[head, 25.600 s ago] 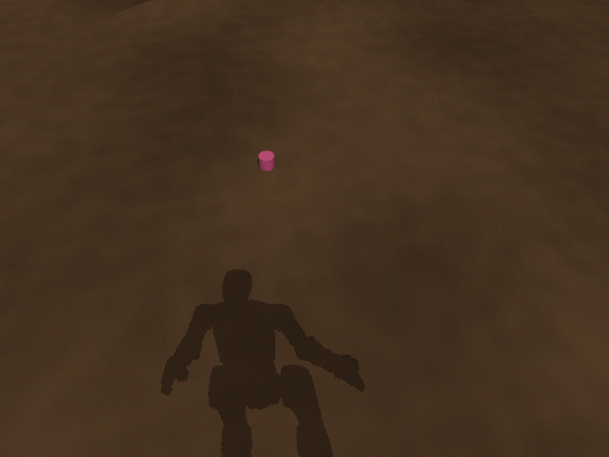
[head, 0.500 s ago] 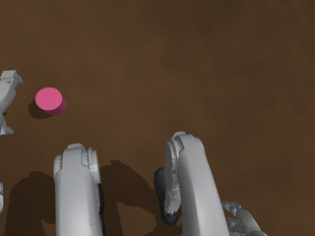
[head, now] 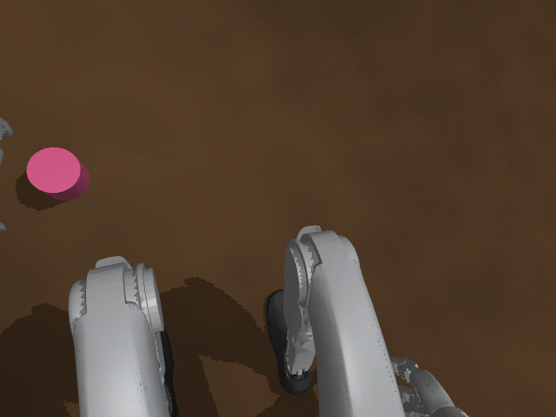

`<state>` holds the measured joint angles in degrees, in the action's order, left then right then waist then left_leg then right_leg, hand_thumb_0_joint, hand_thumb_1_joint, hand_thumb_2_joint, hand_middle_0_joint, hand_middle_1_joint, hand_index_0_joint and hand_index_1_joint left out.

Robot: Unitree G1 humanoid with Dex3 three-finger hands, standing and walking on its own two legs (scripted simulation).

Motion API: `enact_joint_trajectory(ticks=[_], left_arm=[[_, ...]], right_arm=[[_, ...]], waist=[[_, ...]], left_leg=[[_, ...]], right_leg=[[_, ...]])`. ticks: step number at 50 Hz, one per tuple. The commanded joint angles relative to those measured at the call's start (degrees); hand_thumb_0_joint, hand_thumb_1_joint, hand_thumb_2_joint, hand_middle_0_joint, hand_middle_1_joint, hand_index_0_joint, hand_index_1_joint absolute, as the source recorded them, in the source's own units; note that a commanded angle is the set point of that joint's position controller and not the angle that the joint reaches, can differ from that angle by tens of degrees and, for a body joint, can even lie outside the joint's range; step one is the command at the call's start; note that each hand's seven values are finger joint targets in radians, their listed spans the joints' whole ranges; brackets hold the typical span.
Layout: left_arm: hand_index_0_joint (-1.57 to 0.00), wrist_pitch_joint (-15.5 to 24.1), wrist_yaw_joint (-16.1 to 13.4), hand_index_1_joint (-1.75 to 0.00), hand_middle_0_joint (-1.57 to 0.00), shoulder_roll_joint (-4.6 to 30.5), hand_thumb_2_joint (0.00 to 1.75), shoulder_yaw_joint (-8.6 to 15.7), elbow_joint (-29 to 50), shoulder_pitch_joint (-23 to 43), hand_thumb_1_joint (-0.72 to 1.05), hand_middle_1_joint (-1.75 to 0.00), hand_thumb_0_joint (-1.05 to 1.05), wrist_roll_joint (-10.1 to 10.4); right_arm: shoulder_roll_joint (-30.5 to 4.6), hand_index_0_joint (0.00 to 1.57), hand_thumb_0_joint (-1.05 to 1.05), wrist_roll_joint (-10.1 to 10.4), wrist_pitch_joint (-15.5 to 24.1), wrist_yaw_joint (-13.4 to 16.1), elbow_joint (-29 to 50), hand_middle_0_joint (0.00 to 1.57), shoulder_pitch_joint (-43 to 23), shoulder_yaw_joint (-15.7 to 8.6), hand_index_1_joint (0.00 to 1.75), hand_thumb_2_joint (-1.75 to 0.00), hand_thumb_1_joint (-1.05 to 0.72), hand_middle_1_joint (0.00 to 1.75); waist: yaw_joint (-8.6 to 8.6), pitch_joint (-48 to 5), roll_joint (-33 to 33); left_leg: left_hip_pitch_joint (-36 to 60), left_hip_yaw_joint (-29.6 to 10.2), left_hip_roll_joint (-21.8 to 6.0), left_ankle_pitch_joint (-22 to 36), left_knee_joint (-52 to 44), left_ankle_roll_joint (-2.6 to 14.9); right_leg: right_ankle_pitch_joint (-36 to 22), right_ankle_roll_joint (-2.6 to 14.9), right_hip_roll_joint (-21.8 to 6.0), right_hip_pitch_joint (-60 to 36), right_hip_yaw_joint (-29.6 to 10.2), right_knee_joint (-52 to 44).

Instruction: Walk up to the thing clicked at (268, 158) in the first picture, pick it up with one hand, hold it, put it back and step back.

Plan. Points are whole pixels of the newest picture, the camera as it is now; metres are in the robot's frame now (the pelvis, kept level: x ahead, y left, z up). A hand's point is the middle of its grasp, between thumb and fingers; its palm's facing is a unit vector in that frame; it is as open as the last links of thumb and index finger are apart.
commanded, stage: rise first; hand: left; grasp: from above
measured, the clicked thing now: (60, 175) +0.49 +0.28 -0.31
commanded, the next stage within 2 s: approach in 0.26 s
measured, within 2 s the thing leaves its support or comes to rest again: neither
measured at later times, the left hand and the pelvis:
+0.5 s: hand out of the picture +0.44 +0.32 -0.19, palm faces -0.46 -0.06 -0.89, open 14.1 cm; pelvis +0.00 +0.00 -0.01, yaw -1 degrees
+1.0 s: hand (43, 152) +0.49 +0.26 -0.18, palm faces -0.48 -0.06 -0.88, open 14.1 cm; pelvis +0.00 +0.00 +0.00, yaw -1 degrees
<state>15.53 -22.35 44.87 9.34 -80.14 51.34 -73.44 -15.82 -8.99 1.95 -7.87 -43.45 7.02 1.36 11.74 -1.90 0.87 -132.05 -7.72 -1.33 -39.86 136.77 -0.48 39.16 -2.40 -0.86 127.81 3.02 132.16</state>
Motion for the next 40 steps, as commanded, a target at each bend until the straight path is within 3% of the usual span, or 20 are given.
enact_joint_trajectory(ticks=[1, 11, 12, 15, 17, 18, 20, 23, 25, 27, 28, 29, 35, 38, 40], left_arm=[[-0.06, 0.22, -2.16, -1.02, -0.07, 17.44, 1.02, 2.67, 6.94, 14.82, -0.57, -1.01, 0.00, 0.61], [-0.06, 0.67, -2.89, -1.02, -0.06, 18.12, 1.02, 2.99, 7.33, 16.24, -0.57, -1.01, 0.00, 0.96], [-0.06, 0.60, -2.77, -1.02, -0.07, 16.78, 1.02, 2.17, 5.87, 14.94, -0.57, -1.01, 0.00, 0.75], [-0.06, 0.70, -2.88, -1.03, -0.07, 17.29, 1.02, 2.18, 6.69, 16.83, -0.57, -1.02, 0.00, 0.69], [-0.06, 0.67, -3.21, -1.03, -0.06, 17.78, 1.01, 2.64, 6.41, 16.25, -0.56, -1.03, 0.00, 0.81], [-0.03, 0.61, -3.13, -1.01, -0.08, 16.93, 1.09, 2.05, 5.48, 15.43, -0.61, -0.96, 0.00, 0.48], [-0.06, 0.82, -3.28, -1.03, -0.06, 15.86, 1.00, 0.83, 5.26, 17.77, -0.55, -1.04, 0.00, 0.28], [-0.07, 0.78, -3.51, -1.05, -0.06, 12.05, 0.99, -2.60, 4.61, 20.77, -0.55, -1.05, 0.00, 0.31], [-0.07, 0.70, -4.18, -1.05, -0.06, 11.49, 1.00, -3.29, 5.68, 22.76, -0.55, -1.06, 0.00, 0.17], [-0.07, 0.17, -4.89, -1.05, -0.06, 8.83, 0.99, -5.33, 6.23, 25.98, -0.55, -1.06, 0.00, 0.19], [-0.07, -0.37, -5.47, -1.05, -0.06, 10.01, 0.99, -4.67, 6.24, 27.34, -0.54, -1.07, 0.00, -0.24], [-0.07, -1.06, -5.93, -1.06, -0.06, 8.69, 0.99, -5.72, 5.92, 27.85, -0.55, -1.07, 0.00, -0.39], [-0.06, -8.06, -8.33, -1.04, -0.06, 11.58, 1.01, -2.71, 2.05, 28.87, -0.56, -1.04, 0.00, -1.27], [-0.06, -11.16, -7.49, -1.04, -0.07, 12.05, 1.01, -2.57, -0.90, 28.59, -0.56, -1.04, 0.00, -1.03], [-0.06, -12.62, -6.22, -1.04, -0.07, 11.11, 1.01, -3.20, -3.11, 26.80, -0.57, -1.03, 0.00, 0.35]], right_arm=[[-13.82, 0.20, 0.00, -0.24, -0.27, 0.81, 0.66, 0.20, 12.53, -4.04, 0.30, -0.90, -0.91, 0.30], [-14.57, 0.20, 0.00, -0.86, -0.27, 0.56, 0.51, 0.20, 12.09, -3.71, 0.30, -0.90, -0.90, 0.30], [-14.25, 0.20, 0.00, -0.88, -0.31, 0.48, 0.52, 0.20, 12.00, -3.46, 0.30, -0.90, -0.91, 0.30], [-14.52, 0.20, 0.00, -0.97, -0.34, 0.44, 0.36, 0.20, 12.07, -3.44, 0.30, -0.90, -0.91, 0.30], [-14.66, 0.20, 0.00, -0.96, -0.20, 0.43, 0.27, 0.20, 11.88, -3.48, 0.30, -0.90, -0.90, 0.30], [-14.50, 0.20, 0.00, -1.08, -0.20, 0.35, 0.28, 0.20, 12.19, -3.18, 0.30, -0.91, -0.91, 0.30], [-14.72, 0.20, 0.00, -1.11, -0.17, 0.28, 0.18, 0.20, 12.22, -3.31, 0.30, -0.90, -0.90, 0.30], [-14.67, 0.20, 0.00, -1.08, 0.48, 0.04, -0.18, 0.20, 12.69, -2.99, 0.30, -0.90, -0.91, 0.30], [-14.84, 0.20, 0.00, -0.88, 0.77, 0.22, -0.17, 0.20, 13.22, -3.13, 0.30, -0.90, -0.91, 0.30], [-14.98, 0.20, 0.00, -1.01, 1.19, 0.15, -0.43, 0.20, 13.86, -2.99, 0.30, -0.90, -0.91, 0.30], [-15.28, 0.20, 0.00, -1.02, 1.28, 0.27, -0.53, 0.20, 13.77, -3.02, 0.30, -0.90, -0.91, 0.30], [-15.01, 0.20, 0.00, -0.92, 1.53, 0.22, -0.08, 0.20, 14.05, -2.72, 0.30, -0.90, -0.91, 0.30], [-15.34, 0.20, 0.00, -0.59, 1.46, 0.37, 0.92, 0.20, 14.17, -1.91, 0.30, -0.90, -0.91, 0.30], [-15.45, 0.20, 0.00, 0.15, 1.24, -0.12, 2.02, 0.20, 14.22, -1.13, 0.30, -0.90, -0.91, 0.30], [-15.33, 0.20, 0.00, 0.64, 1.21, -0.19, 2.47, 0.20, 13.92, -0.57, 0.30, -0.90, -0.91, 0.30]], waist=[[-0.37, -40.34, -15.42], [0.04, -39.59, -17.09], [0.24, -38.96, -16.49], [0.98, -39.14, -16.25], [0.50, -39.05, -16.77], [0.73, -38.81, -15.94], [2.14, -38.16, -16.14], [4.05, -36.63, -16.87], [4.31, -38.33, -17.68], [5.77, -38.71, -18.25], [6.06, -38.87, -19.09], [6.40, -38.55, -20.69], [5.10, -41.55, -22.55], [5.35, -41.21, -21.49], [5.44, -39.38, -19.14]], left_leg=[[30.89, 5.30, 1.36, 12.50, -13.09, 2.19], [30.41, 4.93, 1.27, 11.51, -12.57, 2.04], [30.06, 5.01, 1.38, 11.55, -12.32, 2.04], [29.90, 4.87, 1.30, 11.43, -11.81, 2.14], [30.00, 4.95, 1.25, 11.77, -11.74, 2.18], [30.15, 4.81, 1.31, 12.23, -11.72, 2.08], [29.28, 4.60, 1.23, 11.34, -11.38, 2.20], [29.79, 4.02, 1.11, 10.51, -11.49, 2.06], [30.75, 4.08, 1.06, 10.54, -11.39, 1.97], [31.25, 3.81, 0.89, 10.29, -11.51, 1.84], [31.89, 3.64, 0.81, 10.35, -11.72, 1.76], [32.24, 4.12, 0.87, 10.85, -11.58, 1.72], [33.14, 4.56, 0.79, 12.50, -13.28, 1.47], [30.93, 4.84, 1.03, 13.21, -13.21, 1.86], [28.35, 5.00, 1.09, 12.34, -12.99, 2.31]], right_leg=[[-13.41, 3.90, 2.09, -18.78, 5.06, -12.42], [-12.49, 3.95, 2.23, -17.17, 5.73, -11.49], [-12.67, 3.96, 2.36, -17.36, 5.65, -11.81], [-12.73, 3.85, 2.38, -17.36, 5.76, -11.64], [-12.99, 3.71, 2.30, -17.35, 5.81, -11.42], [-13.31, 3.78, 2.38, -17.48, 5.95, -11.39], [-12.90, 3.78, 2.41, -16.47, 6.16, -11.26], [-12.31, 3.78, 2.52, -14.72, 6.68, -11.34], [-12.49, 3.83, 2.65, -14.98, 6.69, -11.56], [-12.63, 3.83, 2.72, -14.23, 7.09, -11.31], [-12.57, 3.80, 2.64, -13.41, 7.26, -10.87], [-13.31, 3.80, 2.70, -14.00, 7.04, -11.22], [-15.38, 4.26, 2.41, -14.96, 6.82, -10.82], [-16.51, 4.51, 2.46, -16.39, 6.51, -10.83], [-15.87, 4.37, 2.59, -16.98, 6.29, -11.49]])
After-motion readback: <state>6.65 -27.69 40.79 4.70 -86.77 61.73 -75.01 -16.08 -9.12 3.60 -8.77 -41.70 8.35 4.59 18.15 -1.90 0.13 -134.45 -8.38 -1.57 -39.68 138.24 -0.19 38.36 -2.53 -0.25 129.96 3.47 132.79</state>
